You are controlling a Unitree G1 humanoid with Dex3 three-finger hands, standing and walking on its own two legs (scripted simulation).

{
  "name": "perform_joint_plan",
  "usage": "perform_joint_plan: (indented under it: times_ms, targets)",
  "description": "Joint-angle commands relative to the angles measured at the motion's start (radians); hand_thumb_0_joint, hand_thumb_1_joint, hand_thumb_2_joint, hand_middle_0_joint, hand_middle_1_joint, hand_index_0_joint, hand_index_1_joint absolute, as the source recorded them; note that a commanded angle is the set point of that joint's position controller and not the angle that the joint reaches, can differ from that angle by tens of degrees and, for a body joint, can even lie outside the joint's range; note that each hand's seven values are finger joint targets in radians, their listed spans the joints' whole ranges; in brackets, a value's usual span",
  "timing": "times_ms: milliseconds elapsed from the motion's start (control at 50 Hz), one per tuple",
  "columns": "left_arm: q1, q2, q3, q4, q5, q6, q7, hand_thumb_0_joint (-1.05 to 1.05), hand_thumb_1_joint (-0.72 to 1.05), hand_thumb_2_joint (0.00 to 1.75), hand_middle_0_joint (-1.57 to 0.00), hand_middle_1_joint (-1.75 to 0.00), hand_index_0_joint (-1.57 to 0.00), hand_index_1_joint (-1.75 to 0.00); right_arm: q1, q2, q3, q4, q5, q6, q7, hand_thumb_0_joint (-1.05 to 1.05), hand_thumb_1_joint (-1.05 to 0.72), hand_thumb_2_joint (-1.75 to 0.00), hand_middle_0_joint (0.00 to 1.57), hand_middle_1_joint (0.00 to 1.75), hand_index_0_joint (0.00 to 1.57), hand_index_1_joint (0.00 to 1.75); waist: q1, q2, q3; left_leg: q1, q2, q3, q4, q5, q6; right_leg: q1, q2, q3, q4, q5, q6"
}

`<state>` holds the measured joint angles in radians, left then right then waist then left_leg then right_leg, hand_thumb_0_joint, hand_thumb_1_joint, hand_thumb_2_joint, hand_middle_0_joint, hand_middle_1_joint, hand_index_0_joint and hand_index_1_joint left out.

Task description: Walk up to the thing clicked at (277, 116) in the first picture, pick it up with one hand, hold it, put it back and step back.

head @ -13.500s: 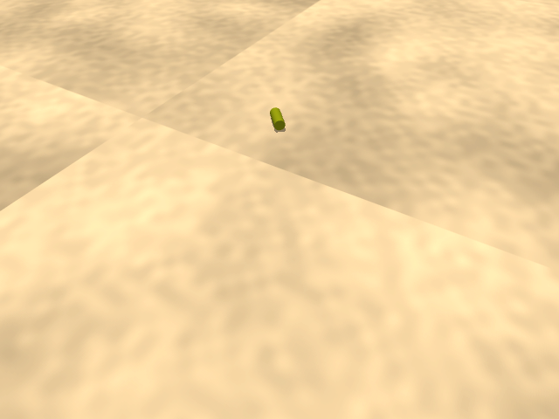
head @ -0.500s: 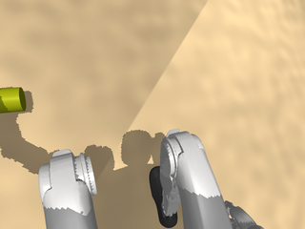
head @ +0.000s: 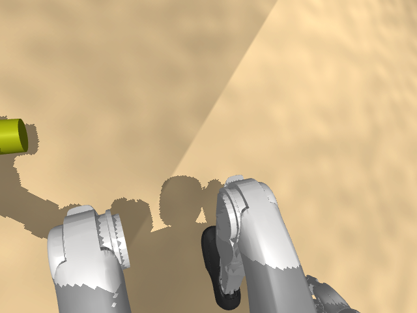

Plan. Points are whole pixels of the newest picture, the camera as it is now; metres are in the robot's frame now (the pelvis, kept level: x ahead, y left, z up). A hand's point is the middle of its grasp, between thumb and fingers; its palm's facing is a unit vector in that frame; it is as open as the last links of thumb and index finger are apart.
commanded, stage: rise first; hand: left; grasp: from above
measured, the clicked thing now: out of the picture +0.46 +0.38 -0.28
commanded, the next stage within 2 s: none
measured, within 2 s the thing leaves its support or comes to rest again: neither
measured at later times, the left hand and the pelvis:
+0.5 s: hand out of the picture +0.41 +0.41 -0.15, palm faces -0.44 -0.11 -0.89, open 13.9 cm; pelvis +0.00 +0.00 +0.00, yaw +0 degrees
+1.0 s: hand out of the picture +0.41 +0.41 -0.15, palm faces -0.45 -0.10 -0.89, open 13.6 cm; pelvis +0.00 +0.00 +0.00, yaw +1 degrees
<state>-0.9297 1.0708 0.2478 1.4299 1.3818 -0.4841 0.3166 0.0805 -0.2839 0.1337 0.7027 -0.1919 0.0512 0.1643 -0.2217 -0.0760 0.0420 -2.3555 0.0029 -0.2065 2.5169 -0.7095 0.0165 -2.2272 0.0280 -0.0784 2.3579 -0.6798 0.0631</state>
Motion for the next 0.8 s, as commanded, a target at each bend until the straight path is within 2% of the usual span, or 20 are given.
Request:
perform_joint_plan:
  times_ms: [0,40,80,120,140,160,240,260,280,320,340,380,420,480,500,560,580,600,660,780]
  targets:
    - [-0.253,0.317,0.039,-0.147,-0.038,-0.002,0.035,0.0,-0.54,1.0,-0.08,-1.02,-0.08,-1.02,0.178,-0.292,-0.088,-0.001,-0.001,0.004,-0.019,0.0,-0.91,-0.9,0.2,0.3,0.2,0.3,0.001,0.465,-0.657,0.614,0.007,0.079,-0.305,0.231,-0.002,0.194,0.026,-0.123,-0.174,0.194,-0.084]
    - [-0.242,0.323,0.034,-0.153,-0.03,0.0,0.03,0.0,-0.53,1.0,-0.08,-1.02,-0.08,-1.02,0.178,-0.289,-0.087,-0.003,0.002,0.004,-0.018,0.0,-0.91,-0.9,0.2,0.3,0.2,0.3,0.009,0.486,-0.674,0.628,0.007,0.082,-0.303,0.249,-0.003,0.196,0.027,-0.118,-0.173,0.202,-0.087]
    - [-0.245,0.303,0.025,-0.139,-0.038,0.003,0.027,0.0,-0.53,1.0,-0.09,-1.02,-0.09,-1.01,0.176,-0.287,-0.088,-0.007,0.003,0.002,-0.016,0.0,-0.91,-0.9,0.2,0.3,0.2,0.3,-0.001,0.468,-0.65,0.613,0.005,0.081,-0.299,0.242,-0.001,0.195,0.026,-0.119,-0.174,0.201,-0.083]
    - [-0.252,0.313,0.032,-0.161,-0.039,0.002,0.025,0.0,-0.54,1.01,-0.09,-1.01,-0.08,-1.01,0.179,-0.291,-0.089,-0.002,0.006,0.002,-0.018,0.0,-0.91,-0.9,0.2,0.3,0.2,0.3,0.006,0.468,-0.673,0.631,0.005,0.08,-0.3,0.249,-0.001,0.197,0.025,-0.118,-0.174,0.205,-0.084]
    - [-0.251,0.307,0.027,-0.14,-0.04,0.001,0.024,0.0,-0.52,0.99,-0.09,-1.02,-0.09,-1.02,0.172,-0.289,-0.09,-0.01,0.005,0.002,-0.017,0.0,-0.91,-0.9,0.2,0.3,0.2,0.3,-0.002,0.466,-0.661,0.599,0.006,0.085,-0.299,0.221,-0.001,0.195,0.027,-0.119,-0.177,0.191,-0.086]
    - [-0.255,0.313,0.035,-0.161,-0.042,0.001,0.025,0.0,-0.53,0.99,-0.09,-1.01,-0.09,-1.01,0.18,-0.288,-0.089,-0.01,0.005,0.0,-0.017,0.0,-0.91,-0.9,0.2,0.3,0.2,0.3,0.003,0.457,-0.662,0.603,0.005,0.084,-0.301,0.223,0.0,0.204,0.026,-0.118,-0.179,0.194,-0.085]
    - [-0.253,0.297,0.016,-0.144,-0.038,-0.003,0.024,0.0,-0.51,0.98,-0.1,-1.0,-0.11,-1.0,0.172,-0.281,-0.087,-0.008,0.01,0.0,-0.019,0.0,-0.91,-0.9,0.2,0.3,0.2,0.3,0.002,0.441,-0.638,0.563,0.002,0.096,-0.3,0.188,0.001,0.203,0.028,-0.114,-0.19,0.171,-0.088]
    - [-0.275,0.303,0.02,-0.158,-0.034,-0.003,0.026,0.0,-0.52,0.99,-0.1,-1.0,-0.1,-1.0,0.182,-0.285,-0.086,-0.004,0.007,-0.002,-0.019,0.0,-0.91,-0.9,0.2,0.3,0.2,0.3,-0.009,0.446,-0.647,0.585,0.002,0.09,-0.301,0.199,0.001,0.204,0.028,-0.117,-0.185,0.179,-0.085]
    - [-0.286,0.312,0.026,-0.181,-0.037,-0.001,0.026,0.0,-0.52,0.98,-0.1,-1.0,-0.1,-1.0,0.177,-0.286,-0.088,-0.005,0.011,-0.004,-0.019,0.0,-0.91,-0.9,0.2,0.3,0.2,0.3,0.005,0.465,-0.668,0.614,0.004,0.084,-0.304,0.215,-0.001,0.193,0.026,-0.116,-0.178,0.186,-0.086]
    - [-0.293,0.317,0.033,-0.183,-0.038,0.0,0.029,0.0,-0.51,0.98,-0.11,-0.99,-0.11,-0.99,0.184,-0.29,-0.09,-0.011,0.009,-0.005,-0.018,0.0,-0.91,-0.9,0.2,0.3,0.2,0.3,-0.003,0.479,-0.681,0.626,0.005,0.078,-0.308,0.23,-0.004,0.198,0.024,-0.121,-0.173,0.197,-0.085]
    - [-0.272,0.307,0.021,-0.157,-0.031,0.005,0.027,0.0,-0.52,0.99,-0.11,-0.99,-0.11,-1.0,0.182,-0.287,-0.09,-0.006,0.012,-0.004,-0.019,0.0,-0.91,-0.9,0.2,0.3,0.2,0.3,-0.001,0.467,-0.674,0.612,0.004,0.082,-0.301,0.225,-0.002,0.196,0.026,-0.118,-0.174,0.197,-0.085]
    - [-0.274,0.31,0.029,-0.166,-0.035,0.005,0.026,0.0,-0.5,0.98,-0.12,-0.99,-0.11,-0.99,0.182,-0.286,-0.091,-0.008,0.011,-0.002,-0.018,0.0,-0.91,-0.9,0.2,0.3,0.2,0.3,0.002,0.476,-0.674,0.607,0.001,0.089,-0.309,0.224,-0.002,0.209,0.025,-0.118,-0.181,0.196,-0.084]
    - [-0.261,0.308,0.027,-0.177,-0.034,0.012,0.019,0.0,-0.51,0.98,-0.12,-0.98,-0.12,-0.98,0.181,-0.285,-0.092,-0.004,0.015,-0.001,-0.02,0.0,-0.91,-0.9,0.2,0.3,0.2,0.3,0.017,0.479,-0.688,0.612,0.0,0.091,-0.314,0.238,-0.001,0.206,0.026,-0.114,-0.183,0.201,-0.087]
    - [-0.245,0.285,0.014,-0.159,-0.042,0.021,0.009,0.0,-0.51,0.98,-0.12,-0.99,-0.12,-0.99,0.184,-0.286,-0.095,-0.012,0.019,-0.001,-0.017,0.0,-0.91,-0.9,0.2,0.3,0.2,0.3,0.008,0.469,-0.671,0.625,0.001,0.079,-0.316,0.251,0.0,0.19,0.023,-0.118,-0.178,0.208,-0.086]
    - [-0.261,0.271,-0.004,-0.16,-0.044,0.022,0.004,0.0,-0.5,0.96,-0.12,-1.0,-0.12,-1.0,0.185,-0.281,-0.094,-0.01,0.019,-0.001,-0.017,0.0,-0.91,-0.9,0.2,0.3,0.2,0.3,-0.005,0.463,-0.665,0.605,0.001,0.084,-0.314,0.239,0.001,0.198,0.024,-0.116,-0.185,0.204,-0.087]
    - [-0.264,0.307,0.022,-0.185,-0.052,0.017,0.0,0.0,-0.49,0.97,-0.13,-0.97,-0.13,-0.98,0.192,-0.282,-0.09,-0.011,0.019,0.0,-0.018,0.0,-0.91,-0.9,0.2,0.3,0.2,0.3,0.007,0.434,-0.684,0.583,-0.002,0.1,-0.298,0.24,0.006,0.239,0.025,-0.108,-0.196,0.21,-0.085]
    - [-0.237,0.296,0.019,-0.154,-0.053,0.02,-0.004,0.0,-0.48,0.96,-0.14,-0.96,-0.14,-0.97,0.187,-0.281,-0.09,-0.013,0.02,-0.001,-0.019,0.0,-0.91,-0.9,0.2,0.3,0.2,0.3,0.01,0.429,-0.67,0.591,-0.002,0.096,-0.3,0.244,0.004,0.225,0.024,-0.107,-0.193,0.209,-0.087]
    - [-0.262,0.287,0.01,-0.16,-0.06,0.014,-0.005,0.0,-0.47,0.95,-0.15,-0.97,-0.15,-0.97,0.183,-0.285,-0.089,-0.017,0.017,-0.001,-0.019,0.0,-0.91,-0.9,0.2,0.3,0.2,0.3,-0.007,0.429,-0.655,0.579,0.0,0.089,-0.3,0.229,0.003,0.214,0.024,-0.113,-0.192,0.197,-0.088]
    - [-0.279,0.318,0.024,-0.194,-0.051,0.004,-0.008,0.0,-0.46,0.95,-0.16,-0.94,-0.16,-0.94,0.184,-0.284,-0.089,-0.016,0.019,0.002,-0.022,0.0,-0.91,-0.9,0.2,0.3,0.2,0.3,0.007,0.451,-0.684,0.59,0.001,0.096,-0.304,0.216,0.001,0.222,0.026,-0.11,-0.196,0.188,-0.087]
    - [-0.281,0.295,0.01,-0.185,-0.047,0.0,0.0,0.0,-0.47,0.96,-0.16,-0.94,-0.15,-0.95,0.185,-0.282,-0.089,-0.015,0.019,0.003,-0.022,0.0,-0.91,-0.9,0.2,0.3,0.2,0.3,0.001,0.454,-0.676,0.596,0.0,0.095,-0.313,0.205,0.0,0.209,0.026,-0.114,-0.194,0.18,-0.088]
